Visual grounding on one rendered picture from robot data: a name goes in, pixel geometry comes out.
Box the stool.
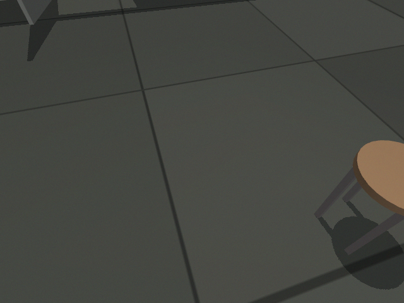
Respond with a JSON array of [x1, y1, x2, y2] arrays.
[[314, 140, 404, 255]]

